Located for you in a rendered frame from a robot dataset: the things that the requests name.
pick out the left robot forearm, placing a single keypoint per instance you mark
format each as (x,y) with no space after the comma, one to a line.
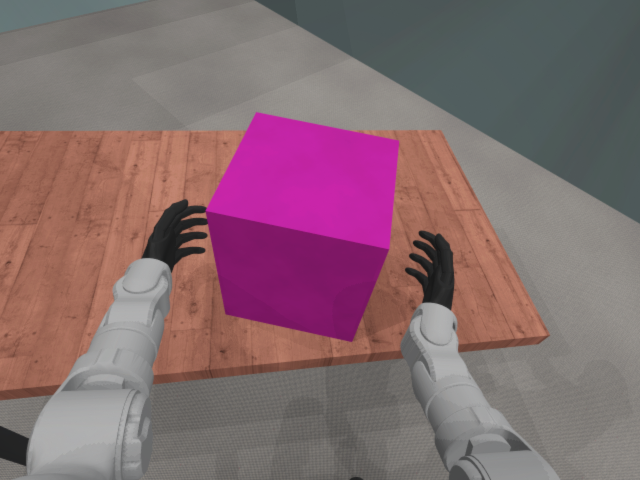
(126,343)

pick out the carton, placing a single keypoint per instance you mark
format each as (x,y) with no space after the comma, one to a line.
(300,224)

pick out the table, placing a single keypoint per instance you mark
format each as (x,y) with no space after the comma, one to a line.
(78,207)

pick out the right robot forearm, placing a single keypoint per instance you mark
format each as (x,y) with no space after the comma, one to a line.
(463,421)

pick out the left robot hand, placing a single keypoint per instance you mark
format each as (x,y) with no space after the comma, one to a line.
(165,240)

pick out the right robot upper arm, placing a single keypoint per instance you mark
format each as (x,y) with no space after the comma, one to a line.
(512,465)

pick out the right robot hand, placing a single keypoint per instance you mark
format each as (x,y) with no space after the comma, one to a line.
(438,287)

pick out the left robot upper arm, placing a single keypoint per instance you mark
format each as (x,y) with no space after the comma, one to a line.
(93,435)

